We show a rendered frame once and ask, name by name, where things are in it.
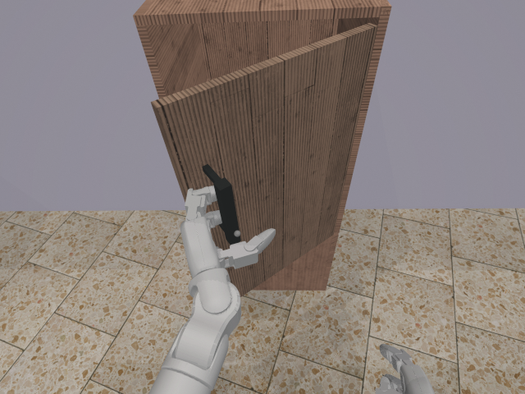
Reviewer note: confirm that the robot right hand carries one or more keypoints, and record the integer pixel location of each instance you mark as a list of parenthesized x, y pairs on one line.
[(413, 379)]

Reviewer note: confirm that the robot left forearm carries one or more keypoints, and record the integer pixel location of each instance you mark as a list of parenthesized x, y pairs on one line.
[(194, 361)]

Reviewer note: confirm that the cupboard door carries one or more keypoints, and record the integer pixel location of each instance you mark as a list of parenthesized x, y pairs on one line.
[(281, 132)]

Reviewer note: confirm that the robot left hand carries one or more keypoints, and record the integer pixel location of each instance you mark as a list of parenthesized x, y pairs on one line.
[(200, 249)]

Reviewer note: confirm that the handle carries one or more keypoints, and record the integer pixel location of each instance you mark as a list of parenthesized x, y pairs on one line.
[(226, 204)]

